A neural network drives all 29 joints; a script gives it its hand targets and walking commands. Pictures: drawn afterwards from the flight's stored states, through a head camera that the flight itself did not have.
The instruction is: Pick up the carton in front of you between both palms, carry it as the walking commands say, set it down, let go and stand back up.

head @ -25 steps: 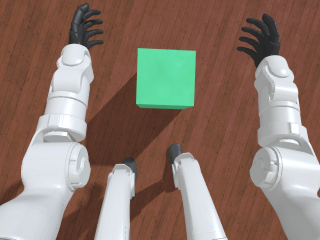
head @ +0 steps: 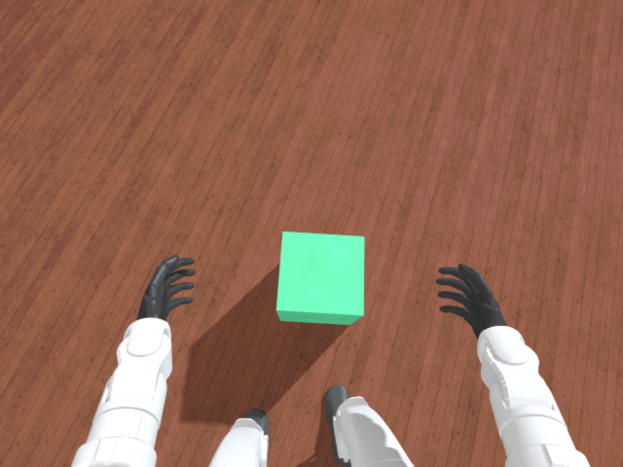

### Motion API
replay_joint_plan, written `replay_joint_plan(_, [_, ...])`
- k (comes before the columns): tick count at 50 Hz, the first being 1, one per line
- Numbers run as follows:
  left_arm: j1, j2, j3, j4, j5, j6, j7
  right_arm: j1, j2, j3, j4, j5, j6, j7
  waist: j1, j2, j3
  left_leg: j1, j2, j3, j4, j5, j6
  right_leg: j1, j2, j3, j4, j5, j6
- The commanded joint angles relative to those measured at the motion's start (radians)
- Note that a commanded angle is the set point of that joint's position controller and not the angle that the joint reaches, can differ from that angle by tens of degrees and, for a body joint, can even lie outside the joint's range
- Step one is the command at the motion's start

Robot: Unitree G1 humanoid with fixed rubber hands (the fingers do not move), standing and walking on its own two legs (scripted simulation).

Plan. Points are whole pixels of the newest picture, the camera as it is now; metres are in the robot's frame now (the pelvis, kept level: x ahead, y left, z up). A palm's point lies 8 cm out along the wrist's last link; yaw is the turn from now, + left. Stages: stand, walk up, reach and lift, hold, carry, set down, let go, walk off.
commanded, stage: let go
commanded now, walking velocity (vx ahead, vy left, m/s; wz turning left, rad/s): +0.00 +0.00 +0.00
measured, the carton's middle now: (319, 282) +0.45 -0.07 -0.61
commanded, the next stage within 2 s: stand in 0.80 s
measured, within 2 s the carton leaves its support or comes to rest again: neither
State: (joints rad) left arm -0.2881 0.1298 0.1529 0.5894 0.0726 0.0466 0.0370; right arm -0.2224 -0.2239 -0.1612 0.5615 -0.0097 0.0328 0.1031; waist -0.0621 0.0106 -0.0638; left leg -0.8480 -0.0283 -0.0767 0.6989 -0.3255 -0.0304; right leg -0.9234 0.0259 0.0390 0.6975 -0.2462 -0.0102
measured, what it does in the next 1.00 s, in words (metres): stands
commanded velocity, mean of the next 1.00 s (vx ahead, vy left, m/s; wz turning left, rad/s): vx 0.00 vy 0.00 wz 0.00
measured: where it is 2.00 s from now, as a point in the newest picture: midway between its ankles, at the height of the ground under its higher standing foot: (299, 452)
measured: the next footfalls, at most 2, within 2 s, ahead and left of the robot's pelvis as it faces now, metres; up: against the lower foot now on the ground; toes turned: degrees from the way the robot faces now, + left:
none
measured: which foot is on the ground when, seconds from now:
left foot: down 0.00-1.00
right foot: down 0.00-1.00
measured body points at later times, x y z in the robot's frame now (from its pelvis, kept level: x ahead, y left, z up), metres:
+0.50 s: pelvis +0.03 +0.03 +0.04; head +0.06 +0.02 +0.49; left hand +0.21 +0.26 -0.04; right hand +0.20 -0.21 -0.04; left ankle -0.02 +0.14 -0.70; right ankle +0.03 -0.11 -0.70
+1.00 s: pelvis +0.04 +0.01 +0.03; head +0.05 +0.00 +0.48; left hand +0.18 +0.29 -0.05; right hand +0.19 -0.27 -0.06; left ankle -0.02 +0.14 -0.70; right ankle +0.03 -0.11 -0.70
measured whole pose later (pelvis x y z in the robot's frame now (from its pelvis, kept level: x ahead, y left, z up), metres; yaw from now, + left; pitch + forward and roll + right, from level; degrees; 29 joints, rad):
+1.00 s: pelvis +0.04 +0.01 +0.03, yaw -1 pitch +1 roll +0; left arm 0.19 0.30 0.05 0.68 0.04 0.03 0.01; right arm 0.21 -0.32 -0.06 0.60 -0.05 0.05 -0.01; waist 0.00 0.04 0.01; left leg -0.17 -0.02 -0.06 0.51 -0.36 0.00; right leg -0.25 0.02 0.04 0.53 -0.29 0.00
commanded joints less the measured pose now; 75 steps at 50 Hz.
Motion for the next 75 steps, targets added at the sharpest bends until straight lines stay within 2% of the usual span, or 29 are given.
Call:
replay_joint_plan(1, [0.082, 0.089, 0.002, -0.103, -0.011, -0.042, -0.016, 0.094, -0.071, 0.018, -0.112, 0.021, -0.039, -0.013, 0.001, -0.045, -0.52, 0.084, -0.053, 0.084, -0.12, 0.224, 0.0, 0.79, -0.01, 0.01, -0.027, 0.591, 0.037])
replay_joint_plan(2, [0.118, 0.086, -0.008, -0.101, -0.018, -0.047, -0.021, 0.131, -0.068, 0.028, -0.12, 0.024, -0.045, -0.017, -0.001, -0.053, -0.478, 0.13, -0.048, 0.078, -0.137, 0.228, 0.003, 0.779, -0.007, 0.003, -0.048, 0.564, 0.038])
replay_joint_plan(3, [0.153, 0.092, -0.01, -0.111, -0.016, -0.052, -0.025, 0.171, -0.066, 0.032, -0.129, 0.029, -0.048, -0.02, 0.004, -0.032, -0.446, 0.172, -0.045, 0.076, -0.156, 0.234, 0.003, 0.782, -0.004, -0.001, -0.071, 0.534, 0.037])
replay_joint_plan(8, [0.283, 0.11, -0.039, -0.155, -0.032, -0.068, -0.043, 0.316, -0.063, 0.072, -0.19, 0.032, -0.055, -0.03, 0.02, 0.006, -0.262, 0.401, -0.026, 0.066, -0.255, 0.229, 0.006, 0.792, 0.018, -0.027, -0.189, 0.357, 0.037])
replay_joint_plan(14, [0.405, 0.13, -0.069, -0.203, -0.048, -0.049, -0.067, 0.399, -0.079, 0.082, -0.221, 0.023, -0.027, -0.033, 0.047, 0.039, -0.059, 0.525, -0.006, 0.055, -0.358, 0.189, 0.0, 0.861, 0.039, -0.049, -0.273, 0.227, 0.03])
replay_joint_plan(17, [0.441, 0.138, -0.079, -0.221, -0.052, -0.026, -0.079, 0.401, -0.091, 0.08, -0.237, 0.02, -0.004, -0.03, 0.058, 0.06, 0.011, 0.542, 0.001, 0.051, -0.39, 0.189, 0.002, 0.91, 0.045, -0.055, -0.283, 0.218, 0.033])
replay_joint_plan(22, [0.464, 0.147, -0.091, -0.247, -0.059, 0.018, -0.098, 0.414, -0.097, 0.074, -0.234, 0.007, 0.041, -0.028, 0.06, 0.037, 0.079, 0.573, 0.01, 0.046, -0.405, 0.202, 0.009, 0.949, 0.052, -0.06, -0.286, 0.209, 0.036])
replay_joint_plan(27, [0.472, 0.155, -0.093, -0.25, -0.064, 0.048, -0.106, 0.434, -0.092, 0.069, -0.233, -0.005, 0.07, -0.033, 0.053, -0.005, 0.089, 0.624, -0.001, 0.053, -0.377, 0.281, 0.007, 0.952, 0.05, -0.051, -0.288, 0.253, 0.033])
replay_joint_plan(34, [0.482, 0.162, -0.081, -0.248, -0.051, 0.066, -0.107, 0.439, -0.087, 0.073, -0.232, 0.008, 0.084, -0.037, 0.065, 0.019, 0.071, 0.664, -0.016, 0.057, -0.349, 0.37, -0.001, 0.958, 0.043, -0.04, -0.287, 0.319, 0.034])
replay_joint_plan(35, [0.526, 0.167, -0.081, -0.186, -0.069, 0.038, -0.083, 0.403, -0.122, 0.059, -0.283, -0.023, 0.133, -0.063, 0.057, -0.014, 0.011, 0.716, -0.013, 0.057, -0.306, 0.468, 0.0, 0.942, 0.072, -0.058, -0.255, 0.318, 0.041])
replay_joint_plan(37, [0.516, 0.162, -0.089, -0.21, -0.067, 0.027, -0.068, 0.431, -0.107, 0.081, -0.264, -0.01, 0.149, -0.079, 0.062, 0.026, 0.015, 0.702, -0.02, 0.056, -0.295, 0.495, -0.006, 0.911, 0.069, -0.049, -0.245, 0.339, 0.038])
replay_joint_plan(40, [0.497, 0.175, -0.09, -0.212, -0.071, 0.022, -0.064, 0.426, -0.097, 0.095, -0.262, -0.001, 0.155, -0.088, 0.063, 0.023, 0.013, 0.682, -0.021, 0.052, -0.294, 0.466, 0.0, 0.899, 0.064, -0.039, -0.241, 0.346, 0.042])
replay_joint_plan(41, [0.48, 0.292, -0.053, -0.078, -0.03, 0.007, -0.027, 0.387, -0.199, 0.06, -0.142, -0.024, 0.089, -0.119, 0.073, 0.064, 0.064, 0.604, 0.041, 0.049, -0.244, 0.315, -0.014, 0.767, -0.058, -0.003, -0.245, 0.294, 0.038])
replay_joint_plan(42, [0.49, 0.302, -0.058, -0.061, -0.025, -0.003, -0.013, 0.406, -0.19, 0.061, -0.127, -0.029, 0.057, -0.127, 0.069, 0.038, 0.036, 0.64, 0.042, 0.033, -0.241, 0.261, -0.005, 0.749, -0.067, 0.016, -0.241, 0.265, 0.028])
replay_joint_plan(43, [0.471, 0.291, -0.065, -0.044, -0.026, -0.012, -0.01, 0.407, -0.185, 0.065, -0.105, -0.036, 0.037, -0.127, 0.06, 0.024, 0.024, 0.65, 0.05, 0.018, -0.249, 0.179, -0.003, 0.718, -0.072, 0.026, -0.249, 0.18, 0.023])
replay_joint_plan(45, [0.446, 0.285, -0.067, -0.019, -0.025, -0.026, -0.009, 0.392, -0.189, 0.067, -0.077, -0.041, 0.007, -0.123, 0.063, 0.015, 0.032, 0.642, 0.057, -0.003, -0.265, 0.098, 0.007, 0.688, -0.068, 0.034, -0.26, 0.079, 0.015])
replay_joint_plan(47, [0.431, 0.291, -0.069, 0.006, -0.025, -0.037, -0.016, 0.382, -0.201, 0.068, -0.052, -0.038, -0.008, -0.115, 0.067, -0.008, 0.031, 0.647, 0.061, -0.013, -0.262, 0.133, 0.015, 0.687, -0.066, 0.036, -0.255, 0.098, 0.01])
replay_joint_plan(52, [0.431, 0.311, -0.073, 0.067, -0.03, -0.048, -0.02, 0.398, -0.231, 0.074, 0.007, -0.034, -0.024, -0.119, 0.065, -0.017, -0.003, 0.68, 0.074, -0.025, -0.242, 0.267, 0.019, 0.721, -0.077, 0.04, -0.229, 0.22, 0.001])
replay_joint_plan(61, [0.424, 0.351, -0.079, 0.146, -0.036, -0.055, -0.013, 0.412, -0.258, 0.087, 0.092, -0.028, -0.034, -0.128, 0.067, -0.021, 0.004, 0.698, 0.083, -0.034, -0.247, 0.333, 0.02, 0.755, -0.096, 0.057, -0.24, 0.294, -0.009])
replay_joint_plan(75, [0.405, 0.364, -0.089, 0.229, -0.043, -0.058, -0.013, 0.403, -0.275, 0.1, 0.176, -0.022, -0.041, -0.134, 0.073, -0.005, 0.024, 0.706, 0.094, -0.035, -0.293, 0.301, 0.02, 0.781, -0.103, 0.07, -0.276, 0.277, -0.012])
